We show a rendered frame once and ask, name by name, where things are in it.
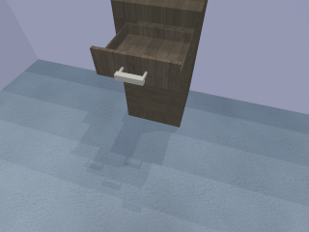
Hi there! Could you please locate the drawer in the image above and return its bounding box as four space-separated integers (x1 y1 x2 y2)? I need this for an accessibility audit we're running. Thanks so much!
90 23 194 91

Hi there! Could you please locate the handle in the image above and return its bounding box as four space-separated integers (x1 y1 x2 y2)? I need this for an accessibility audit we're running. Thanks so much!
114 67 148 86

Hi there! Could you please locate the cabinet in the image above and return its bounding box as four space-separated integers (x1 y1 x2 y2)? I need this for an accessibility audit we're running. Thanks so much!
110 0 208 128

